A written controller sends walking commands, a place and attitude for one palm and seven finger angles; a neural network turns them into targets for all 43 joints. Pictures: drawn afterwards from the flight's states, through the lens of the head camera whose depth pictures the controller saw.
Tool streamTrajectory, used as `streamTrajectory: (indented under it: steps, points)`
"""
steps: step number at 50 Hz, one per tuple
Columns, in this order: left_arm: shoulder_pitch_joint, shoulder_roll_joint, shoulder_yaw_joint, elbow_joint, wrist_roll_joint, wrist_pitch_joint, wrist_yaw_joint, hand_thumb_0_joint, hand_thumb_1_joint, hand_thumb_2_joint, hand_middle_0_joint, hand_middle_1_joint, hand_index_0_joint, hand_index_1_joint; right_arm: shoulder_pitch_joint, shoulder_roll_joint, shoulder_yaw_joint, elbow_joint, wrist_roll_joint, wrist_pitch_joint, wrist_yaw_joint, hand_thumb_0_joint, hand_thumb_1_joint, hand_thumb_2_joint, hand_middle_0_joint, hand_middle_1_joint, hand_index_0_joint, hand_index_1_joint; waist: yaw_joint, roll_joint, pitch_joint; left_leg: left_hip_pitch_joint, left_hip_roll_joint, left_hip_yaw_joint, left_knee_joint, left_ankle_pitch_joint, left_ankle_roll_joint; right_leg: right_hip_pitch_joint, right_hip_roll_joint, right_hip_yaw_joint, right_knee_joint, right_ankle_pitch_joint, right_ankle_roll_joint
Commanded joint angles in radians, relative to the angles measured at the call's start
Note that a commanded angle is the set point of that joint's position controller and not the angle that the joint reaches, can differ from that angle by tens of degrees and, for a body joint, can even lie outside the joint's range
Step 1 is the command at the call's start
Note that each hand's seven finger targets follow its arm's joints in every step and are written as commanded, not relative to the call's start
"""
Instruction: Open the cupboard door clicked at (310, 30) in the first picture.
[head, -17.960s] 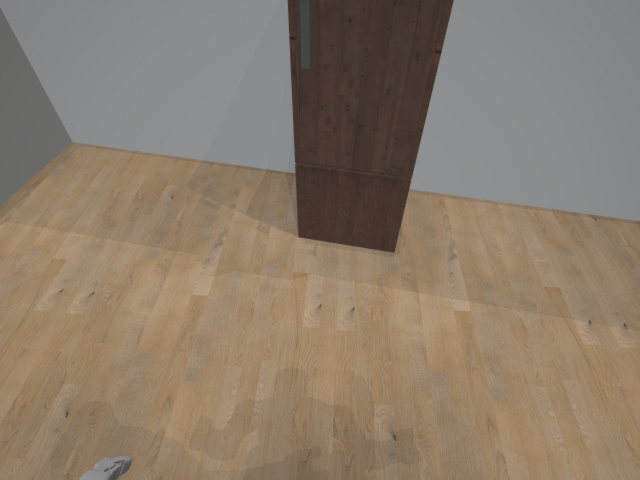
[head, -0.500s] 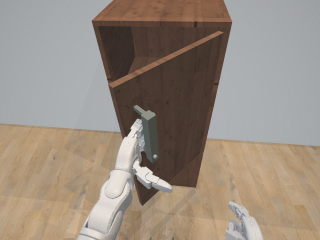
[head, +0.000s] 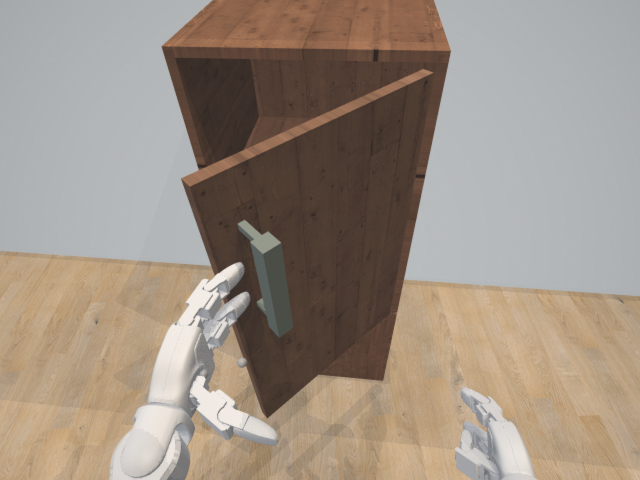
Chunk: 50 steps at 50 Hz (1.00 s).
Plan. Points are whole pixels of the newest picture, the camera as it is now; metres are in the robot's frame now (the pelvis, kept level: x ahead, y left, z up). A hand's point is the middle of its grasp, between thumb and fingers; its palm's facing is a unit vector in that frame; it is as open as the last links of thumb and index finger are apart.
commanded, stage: slide the hand sideways off the handle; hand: left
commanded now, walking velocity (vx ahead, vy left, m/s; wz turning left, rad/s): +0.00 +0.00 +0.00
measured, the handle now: (264, 280) +0.33 +0.10 +0.10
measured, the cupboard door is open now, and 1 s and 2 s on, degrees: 48 47 47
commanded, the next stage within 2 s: draw the hand back to the body in 0.36 s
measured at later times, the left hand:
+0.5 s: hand (192, 396) +0.18 +0.15 +0.10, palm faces -0.06 -1.00 -0.03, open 16.3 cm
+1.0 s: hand (121, 381) +0.18 +0.21 +0.12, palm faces +0.03 -0.99 -0.13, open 16.1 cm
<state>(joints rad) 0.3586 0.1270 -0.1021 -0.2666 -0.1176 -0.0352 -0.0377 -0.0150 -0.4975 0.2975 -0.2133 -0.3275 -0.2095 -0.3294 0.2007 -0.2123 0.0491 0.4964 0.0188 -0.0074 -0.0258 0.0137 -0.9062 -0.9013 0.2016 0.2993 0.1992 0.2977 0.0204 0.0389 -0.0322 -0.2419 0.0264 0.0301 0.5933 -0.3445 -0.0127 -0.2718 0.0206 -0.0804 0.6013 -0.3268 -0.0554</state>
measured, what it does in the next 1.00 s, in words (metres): stands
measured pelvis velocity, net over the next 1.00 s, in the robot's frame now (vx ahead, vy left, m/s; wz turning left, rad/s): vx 0.00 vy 0.03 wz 0.03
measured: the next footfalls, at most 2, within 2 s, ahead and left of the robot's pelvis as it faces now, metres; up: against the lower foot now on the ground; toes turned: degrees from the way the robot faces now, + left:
none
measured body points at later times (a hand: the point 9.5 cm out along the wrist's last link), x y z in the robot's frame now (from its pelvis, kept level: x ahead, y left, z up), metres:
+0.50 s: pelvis -0.01 +0.01 -0.01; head -0.01 +0.00 +0.44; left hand +0.18 +0.20 +0.10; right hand +0.18 -0.20 -0.08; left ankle -0.02 +0.13 -0.73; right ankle +0.00 -0.08 -0.73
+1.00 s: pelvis +0.00 +0.03 +0.00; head -0.02 +0.01 +0.45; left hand +0.18 +0.26 +0.13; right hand +0.20 -0.18 -0.06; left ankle -0.02 +0.13 -0.73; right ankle +0.00 -0.08 -0.73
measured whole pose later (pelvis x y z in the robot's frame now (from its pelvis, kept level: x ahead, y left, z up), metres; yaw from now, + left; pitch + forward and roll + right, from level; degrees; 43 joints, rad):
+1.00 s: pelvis +0.00 +0.03 +0.00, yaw +2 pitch -1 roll -1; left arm 0.45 0.27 0.16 -0.40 -0.24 0.03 -0.21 -0.02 -0.45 0.32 -0.15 -0.30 -0.15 -0.30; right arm 0.23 -0.24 0.07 0.54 0.04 -0.21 -0.08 0.02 -0.90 -0.90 0.20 0.30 0.20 0.30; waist 0.06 0.05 -0.04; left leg -0.27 0.00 0.00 0.65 -0.37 0.02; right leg -0.26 0.00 -0.10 0.61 -0.33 -0.02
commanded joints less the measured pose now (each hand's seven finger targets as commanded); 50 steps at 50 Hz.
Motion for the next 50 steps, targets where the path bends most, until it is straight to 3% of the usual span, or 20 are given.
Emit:
streamTrajectory:
  steps: [1, 5, 8, 14, 16, 21, 23, 24, 27, 30, 34, 39, 42, 43, 48, 49, 50]
  points:
    - [-0.054, 0.094, 0.140, -0.265, -0.026, -0.094, -0.024, 0.000, -0.500, 0.300, -0.150, -0.300, -0.150, -0.300, -0.099, -0.081, -0.035, -0.173, -0.003, -0.078, -0.011, 0.000, -0.900, -0.900, 0.200, 0.300, 0.200, 0.300, 0.009, -0.085, -0.131, -0.038, -0.042, -0.016, -0.022, 0.218, 0.042, 0.094, -0.037, 0.095, -0.084, 0.368, 0.057]
    - [0.001, 0.083, 0.131, -0.294, -0.057, -0.124, -0.076, 0.000, -0.500, 0.300, -0.150, -0.300, -0.150, -0.300, -0.088, -0.088, -0.037, -0.176, 0.001, -0.111, -0.016, 0.000, -0.900, -0.900, 0.200, 0.300, 0.200, 0.300, 0.002, -0.081, -0.129, -0.047, -0.043, -0.023, 0.000, 0.227, 0.042, 0.075, -0.037, 0.093, -0.069, 0.393, 0.062]
    - [-0.005, 0.096, 0.132, -0.291, -0.073, -0.138, -0.105, 0.000, -0.500, 0.300, -0.150, -0.300, -0.150, -0.300, -0.074, -0.098, -0.038, -0.171, 0.003, -0.138, -0.021, 0.000, -0.900, -0.900, 0.200, 0.300, 0.200, 0.300, -0.013, -0.079, -0.105, -0.068, -0.044, -0.032, 0.012, 0.205, 0.042, 0.036, -0.036, 0.090, -0.068, 0.338, 0.062]
    - [0.045, 0.124, 0.157, -0.287, -0.093, -0.161, -0.151, 0.000, -0.500, 0.300, -0.150, -0.300, -0.150, -0.300, -0.056, -0.109, -0.041, -0.166, 0.005, -0.190, -0.028, 0.000, -0.900, -0.900, 0.200, 0.300, 0.200, 0.300, -0.003, -0.060, -0.113, -0.088, -0.045, -0.046, 0.028, 0.188, 0.042, 0.006, -0.032, 0.079, -0.051, 0.257, 0.049]
    - [0.078, 0.124, 0.164, -0.307, -0.099, -0.163, -0.157, 0.000, -0.500, 0.300, -0.150, -0.300, -0.150, -0.300, -0.054, -0.109, -0.042, -0.171, 0.006, -0.203, -0.028, 0.000, -0.900, -0.900, 0.200, 0.300, 0.200, 0.300, 0.007, -0.050, -0.133, -0.086, -0.045, -0.047, 0.027, 0.204, 0.041, 0.010, -0.028, 0.061, -0.034, 0.273, 0.046]
    - [0.033, 0.101, 0.129, -0.317, -0.098, -0.159, -0.141, 0.000, -0.500, 0.300, -0.150, -0.300, -0.150, -0.300, -0.053, -0.112, -0.039, -0.169, 0.008, -0.231, -0.028, 0.000, -0.900, -0.900, 0.200, 0.300, 0.200, 0.300, -0.005, -0.064, -0.102, -0.102, -0.041, -0.060, 0.023, 0.160, 0.039, -0.038, -0.019, 0.039, -0.024, 0.186, 0.043]
    - [0.011, 0.117, 0.142, -0.307, -0.090, -0.155, -0.125, 0.000, -0.500, 0.300, -0.150, -0.300, -0.150, -0.300, -0.057, -0.114, -0.037, -0.163, 0.007, -0.237, -0.030, 0.000, -0.900, -0.900, 0.200, 0.300, 0.200, 0.300, -0.007, -0.062, -0.080, -0.118, -0.041, -0.063, 0.025, 0.129, 0.039, -0.056, -0.022, 0.046, -0.032, 0.132, 0.042]
    - [0.022, 0.135, 0.167, -0.311, -0.086, -0.154, -0.118, 0.000, -0.500, 0.300, -0.150, -0.300, -0.150, -0.300, -0.054, -0.113, -0.039, -0.162, 0.007, -0.239, -0.031, 0.000, -0.900, -0.900, 0.200, 0.300, 0.200, 0.300, 0.005, -0.056, -0.094, -0.115, -0.039, -0.064, 0.021, 0.123, 0.038, -0.048, -0.022, 0.045, -0.030, 0.118, 0.039]
    - [0.006, 0.157, 0.180, -0.340, -0.073, -0.141, -0.102, 0.000, -0.500, 0.300, -0.150, -0.300, -0.150, -0.300, -0.059, -0.110, -0.034, -0.161, 0.007, -0.243, -0.034, 0.000, -0.900, -0.900, 0.200, 0.300, 0.200, 0.300, 0.012, -0.010, -0.116, -0.097, -0.039, -0.063, 0.011, 0.125, 0.038, -0.038, -0.022, 0.040, -0.027, 0.113, 0.035]
    - [0.018, 0.179, 0.227, -0.338, -0.091, -0.121, -0.107, 0.000, -0.500, 0.300, -0.150, -0.300, -0.150, -0.300, -0.065, -0.107, -0.030, -0.160, 0.011, -0.245, -0.041, 0.000, -0.900, -0.900, 0.200, 0.300, 0.200, 0.300, 0.024, -0.032, -0.119, -0.099, -0.036, -0.064, 0.001, 0.123, 0.036, -0.015, -0.020, 0.040, -0.036, 0.111, 0.034]
    - [0.008, 0.178, 0.243, -0.320, -0.124, -0.081, -0.140, 0.000, -0.500, 0.300, -0.150, -0.300, -0.150, -0.300, -0.075, -0.115, -0.025, -0.152, 0.018, -0.249, -0.047, 0.000, -0.900, -0.900, 0.200, 0.300, 0.200, 0.300, 0.019, -0.055, -0.093, -0.097, -0.034, -0.069, -0.011, 0.122, 0.036, -0.008, -0.017, 0.034, -0.055, 0.113, 0.038]
    - [-0.006, 0.205, 0.273, -0.347, -0.142, -0.026, -0.176, 0.000, -0.500, 0.300, -0.150, -0.300, -0.150, -0.300, -0.079, -0.121, -0.022, -0.147, 0.022, -0.257, -0.054, 0.000, -0.900, -0.900, 0.200, 0.300, 0.200, 0.300, 0.023, -0.002, -0.103, -0.059, -0.035, -0.071, -0.025, 0.162, 0.036, 0.011, -0.016, 0.025, -0.063, 0.163, 0.037]
    - [-0.006, 0.247, 0.328, -0.341, -0.150, -0.009, -0.184, 0.000, -0.500, 0.300, -0.150, -0.300, -0.150, -0.300, -0.085, -0.126, -0.022, -0.137, 0.022, -0.257, -0.057, 0.000, -0.900, -0.900, 0.200, 0.300, 0.200, 0.300, 0.030, -0.032, -0.098, -0.054, -0.034, -0.072, -0.031, 0.188, 0.036, 0.032, -0.014, 0.022, -0.070, 0.186, 0.035]
    - [-0.011, 0.233, 0.322, -0.360, -0.157, -0.010, -0.191, 0.000, -0.500, 0.300, -0.150, -0.300, -0.150, -0.300, -0.088, -0.123, -0.021, -0.144, 0.023, -0.260, -0.058, 0.000, -0.900, -0.900, 0.200, 0.300, 0.200, 0.300, 0.028, -0.035, -0.104, -0.045, -0.036, -0.071, -0.032, 0.194, 0.037, 0.034, -0.015, 0.021, -0.071, 0.197, 0.038]
    - [-0.032, 0.250, 0.359, -0.375, -0.183, -0.005, -0.212, 0.000, -0.325, 0.375, -0.156, -0.300, -0.156, -0.300, -0.097, -0.129, -0.020, -0.131, 0.027, -0.270, -0.059, 0.000, -0.900, -0.900, 0.200, 0.300, 0.200, 0.300, 0.029, 0.007, -0.091, -0.014, -0.036, -0.074, -0.047, 0.210, 0.034, 0.038, -0.009, 0.014, -0.087, 0.214, 0.035]
    - [-0.049, 0.354, 0.360, -0.474, -0.025, -0.043, -0.051, 0.000, -0.290, 0.390, -0.158, -0.300, -0.158, -0.300, -0.111, -0.111, -0.023, -0.126, 0.004, -0.260, -0.073, 0.000, -0.900, -0.900, 0.200, 0.300, 0.200, 0.300, 0.051, 0.011, -0.051, -0.028, -0.026, -0.065, -0.090, 0.189, 0.037, 0.071, -0.023, 0.053, -0.142, 0.180, 0.030]
    - [0.046, 0.262, 0.322, -0.398, -0.007, -0.038, 0.016, 0.000, -0.255, 0.405, -0.159, -0.300, -0.159, -0.300, -0.093, -0.101, -0.019, -0.112, -0.009, -0.255, -0.077, 0.000, -0.900, -0.900, 0.200, 0.300, 0.200, 0.300, 0.034, -0.003, 0.002, -0.026, -0.025, -0.063, -0.108, 0.166, 0.032, 0.058, -0.027, 0.046, -0.162, 0.147, 0.030]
